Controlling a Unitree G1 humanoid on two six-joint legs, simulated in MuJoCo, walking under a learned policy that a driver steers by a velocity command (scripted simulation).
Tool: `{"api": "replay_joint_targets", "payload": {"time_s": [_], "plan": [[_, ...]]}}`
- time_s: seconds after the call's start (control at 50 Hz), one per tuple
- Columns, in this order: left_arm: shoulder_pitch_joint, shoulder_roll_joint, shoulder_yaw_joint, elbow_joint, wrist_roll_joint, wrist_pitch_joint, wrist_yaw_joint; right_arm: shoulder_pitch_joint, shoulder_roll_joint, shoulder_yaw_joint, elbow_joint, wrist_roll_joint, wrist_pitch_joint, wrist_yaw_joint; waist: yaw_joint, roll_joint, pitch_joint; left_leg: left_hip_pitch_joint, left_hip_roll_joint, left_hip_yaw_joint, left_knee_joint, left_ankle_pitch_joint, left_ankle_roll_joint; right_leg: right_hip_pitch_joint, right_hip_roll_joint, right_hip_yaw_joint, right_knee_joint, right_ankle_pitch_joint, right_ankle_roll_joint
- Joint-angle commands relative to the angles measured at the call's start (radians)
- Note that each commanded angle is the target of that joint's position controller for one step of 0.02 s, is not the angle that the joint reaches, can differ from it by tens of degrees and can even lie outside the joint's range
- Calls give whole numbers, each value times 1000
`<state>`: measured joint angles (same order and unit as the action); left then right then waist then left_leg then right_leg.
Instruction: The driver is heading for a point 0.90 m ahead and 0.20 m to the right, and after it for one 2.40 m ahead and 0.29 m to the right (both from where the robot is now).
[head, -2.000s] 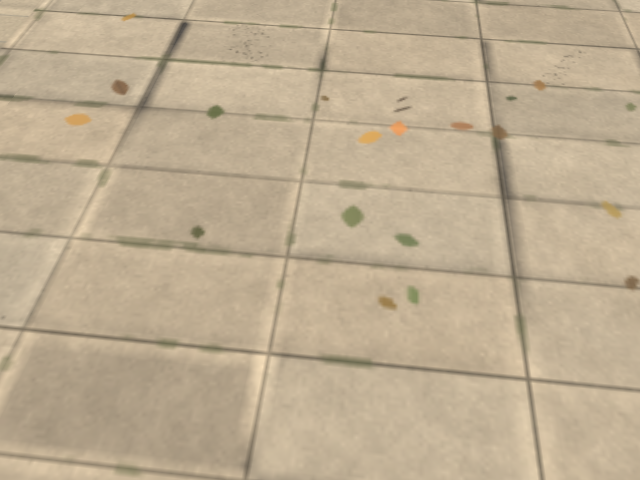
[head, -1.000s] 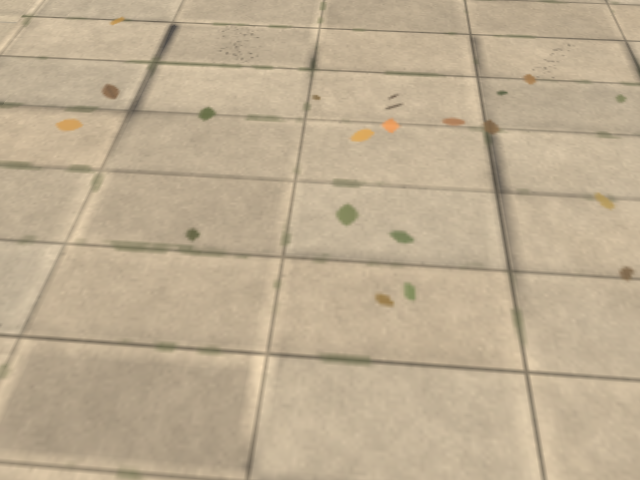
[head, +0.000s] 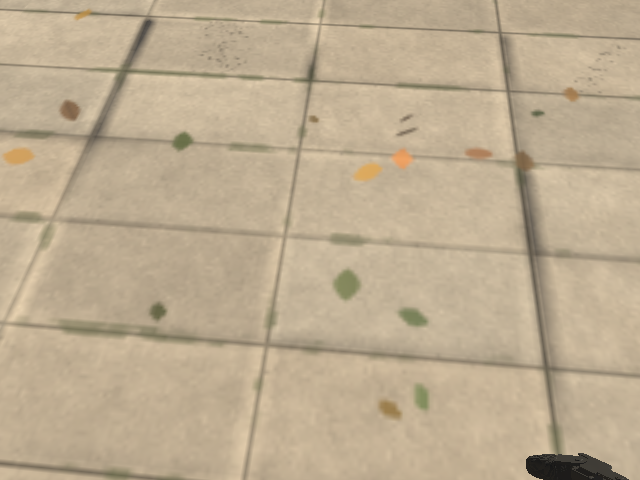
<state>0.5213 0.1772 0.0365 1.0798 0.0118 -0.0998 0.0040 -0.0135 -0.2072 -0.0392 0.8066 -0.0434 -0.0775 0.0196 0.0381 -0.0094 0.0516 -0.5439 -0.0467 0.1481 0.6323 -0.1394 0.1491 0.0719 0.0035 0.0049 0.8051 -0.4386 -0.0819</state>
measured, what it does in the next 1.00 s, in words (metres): walks ahead, turning right: right foot, then left foot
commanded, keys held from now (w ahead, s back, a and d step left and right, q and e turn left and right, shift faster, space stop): w+e+shift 0.62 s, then w+shift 0.12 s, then q+shift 0.26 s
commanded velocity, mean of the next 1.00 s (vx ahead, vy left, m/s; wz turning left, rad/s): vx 0.89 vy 0.00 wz -0.47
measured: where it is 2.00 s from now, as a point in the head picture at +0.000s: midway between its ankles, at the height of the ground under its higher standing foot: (430, 251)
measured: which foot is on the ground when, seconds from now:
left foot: down 0.00-0.42, up 0.44-0.82, down 0.84-1.00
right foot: up 0.00-0.40, down 0.42-0.86, up 0.88-1.00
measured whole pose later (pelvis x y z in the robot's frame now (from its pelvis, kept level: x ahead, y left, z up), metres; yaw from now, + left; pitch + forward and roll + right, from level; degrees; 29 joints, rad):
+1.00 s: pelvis +0.90 -0.13 +0.03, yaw -27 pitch +1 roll +1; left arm 0.20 0.29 0.04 0.81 0.04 -0.07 0.01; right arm 0.27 -0.28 -0.04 0.81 -0.01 -0.08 0.01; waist -0.02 -0.01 0.11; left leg -0.36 -0.09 0.00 0.44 -0.09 0.07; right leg -0.44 0.06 0.05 1.31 -0.40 -0.01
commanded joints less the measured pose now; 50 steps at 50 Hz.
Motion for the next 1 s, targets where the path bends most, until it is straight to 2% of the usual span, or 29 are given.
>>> {"api": "replay_joint_targets", "payload": {"time_s": [0.02, 0.06, 0.1, 0.14, 0.22, 0.24, 0.3, 0.34, 0.38, 0.4, 0.42, 0.44, 0.46, 0.48, 0.5, 0.52, 0.56, 0.62, 0.68, 0.74, 0.78, 0.82, 0.84, 0.86, 0.88, 0.9, 0.94, 0.96, 1.0], "plan": [[-97, 128, 28, -151, -32, -31, -6, 363, -207, -78, 94, -6, -2, -1, -130, 109, -210, 826, 385, -844, -406, -653, 134, -824, -23, 107, 694, 145, -72], [-154, 99, 21, -157, -13, -19, -13, 281, -90, -49, 98, -5, -27, 2, -66, -38, -65, 511, 337, -563, -451, -394, 72, -731, -98, 94, 587, 234, -73], [-118, 46, 14, -159, 14, 19, -35, 297, -42, -28, 134, 6, -44, -4, -1, 19, -10, 345, 289, -389, -501, -313, 12, -659, -134, 101, 525, 240, -52], [-189, 39, 12, -195, 17, 46, -47, 333, -54, -27, 159, 30, -60, -5, 10, 33, 57, 313, 247, -245, -538, -188, -42, -735, -150, 80, 503, 291, -37], [-383, 58, 4, -265, -7, 55, -57, 380, -50, -17, 160, 25, -74, 2, -31, 29, 110, 309, 123, 37, -572, 232, -133, -769, -87, -45, 288, 503, -42], [-432, 40, -7, -307, -5, 49, -63, 408, -73, -14, 159, 27, -81, -2, -29, 68, 123, 303, 163, 54, -565, 391, -132, -751, -98, -80, 188, 544, -47], [-527, 58, -14, -341, 0, 36, -69, 479, -101, -5, 175, 37, -77, -32, -47, 31, 118, 458, 171, 117, -539, 808, -161, -680, -17, -208, -39, 600, -68], [-467, 100, -5, -326, 5, 40, -73, 487, -170, -14, 161, 34, -67, -70, 1, 93, 31, 600, 211, 138, -390, 1197, -181, -582, 58, -256, -107, 586, -92], [-232, 181, 25, -268, 3, 52, -68, 419, -239, -36, 127, 23, -39, -95, 141, 144, -107, 622, 257, 123, -72, 1387, -181, -333, 118, -238, -116, 480, -125], [-8, 233, 52, -204, 2, 60, -56, 347, -256, -46, 99, 11, -22, -94, 247, 151, -196, 555, 274, 95, 198, 1357, -167, -132, 110, -179, -124, 417, -166], [142, 272, 82, -164, -10, 63, -38, 267, -266, -60, 82, 13, -7, -80, 334, 70, -216, 408, 189, 105, 638, 909, -149, 35, 51, -72, -241, 385, -233], [32, 292, 93, -154, -24, 73, -23, 206, -112, -24, 26, -4, -26, -46, 202, -186, -111, 16, 3, 38, 984, -273, -131, 133, -25, 91, -146, 467, -244], [-54, 367, 100, -194, 14, 76, -29, 304, -55, -1, -82, 29, -45, -39, 56, -202, -256, -280, -9, -155, 1158, -383, -161, 316, -190, 556, -258, 371, -444], [-77, 314, 97, -218, 21, 78, -20, 263, -86, 11, -113, 19, -70, -30, 72, -68, -254, -374, 27, -252, 1065, -307, -139, 290, -268, 792, -508, 19, -447], [-108, 238, 82, -214, 23, 75, -11, 231, -128, 5, -105, 13, -80, -22, 31, 86, -98, -362, 83, -255, 928, -228, -129, 108, -255, 750, -601, -71, -381], [-147, 220, 74, -214, 18, 67, -8, 211, -127, 4, -107, -4, -73, -21, -22, 133, -25, -300, 111, -246, 841, -210, -139, -52, -212, 667, -618, -4, -333], [-177, 210, 62, -229, 2, 33, 3, 216, -118, 14, -112, -38, -26, -16, -83, 148, 30, -183, 160, -240, 719, -208, -184, -281, -127, 536, -622, 150, -305], [-169, 249, 66, -246, -8, -2, -1, 74, -109, 29, -187, -32, 5, -3, -64, 99, 71, -70, 181, -166, 421, -99, -229, -471, -24, 394, -662, 336, -275], [-88, 239, 70, -227, -22, -8, -13, -43, -70, 50, -228, -4, -1, 8, 18, 26, 49, 39, 140, -109, 97, 212, -191, -408, 28, 283, -646, 596, -193], [-24, 237, 68, -208, -23, -13, -19, -97, -81, 48, -248, 10, -7, 7, 79, -29, 16, 75, 95, -84, -61, 319, -137, -208, -24, 279, -642, 784, -153], [-3, 261, 69, -192, -10, -14, -7, -53, -116, 33, -234, -4, -19, -5, 68, -48, -23, 99, 27, -49, -151, 272, -94, -23, -43, 239, -516, 1120, -103], [-36, 306, 77, -191, 7, -13, 9, 194, -181, 1, -158, -2, -40, -20, -60, -100, -148, 300, -11, -62, -205, 272, -61, 59, -54, 210, -223, 1292, -41], [-97, 295, 75, -207, 11, -11, 14, 380, -211, -11, -96, -2, -46, -29, -160, -104, -215, 483, 52, -98, -222, 375, -43, -27, -17, 172, -6, 1164, -16], [-73, 193, 55, -239, 7, -7, 18, 526, -293, -27, -59, -16, -48, -33, -169, 94, -343, 775, 282, -276, -23, 879, 24, -268, 81, 101, 393, 495, 17], [107, 149, 38, -230, -75, -6, 19, 572, -330, -50, -17, -7, -41, -6, -108, 371, -560, 1132, 522, -765, -34, 1219, 257, -621, 226, 132, 772, -160, 81], [28, 207, 32, -220, -26, 0, 26, 505, -271, -54, -49, 23, -24, 3, -122, 132, -559, 1059, 447, -734, -99, 1056, 232, -687, 126, 142, 774, -47, 66], [-230, 195, 16, -298, 19, -4, 12, 363, -151, -22, -49, 34, -17, 0, -99, 6, -243, 742, 314, -545, -205, 826, 160, -758, 34, 89, 603, 32, 70], [-297, 190, 16, -334, 41, 11, 6, 385, -153, -22, -37, 42, -14, -8, -93, -14, -173, 630, 280, -518, -241, 836, 148, -747, 19, 82, 549, 36, 77], [-277, 160, 4, -364, 50, 47, -2, 396, -175, -29, -13, 48, -5, -14, -27, 2, -132, 460, 243, -495, -275, 875, 142, -669, 2, 72, 440, 36, 98]]}}
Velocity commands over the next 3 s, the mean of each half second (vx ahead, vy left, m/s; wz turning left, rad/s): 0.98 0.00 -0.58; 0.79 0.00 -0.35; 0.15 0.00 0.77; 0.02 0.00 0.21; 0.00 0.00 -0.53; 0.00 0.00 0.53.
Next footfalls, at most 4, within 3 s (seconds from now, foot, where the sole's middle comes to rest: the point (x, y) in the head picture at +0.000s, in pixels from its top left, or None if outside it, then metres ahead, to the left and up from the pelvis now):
0.42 right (383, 405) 0.58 -0.07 -0.74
0.84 left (395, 228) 1.05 -0.11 -0.74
1.30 right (478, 211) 1.11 -0.33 -0.74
1.70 left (386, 236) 1.03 -0.09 -0.74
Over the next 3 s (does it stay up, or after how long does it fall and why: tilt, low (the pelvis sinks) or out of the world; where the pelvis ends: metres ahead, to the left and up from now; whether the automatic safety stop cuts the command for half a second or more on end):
stays up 0.98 -0.17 0.04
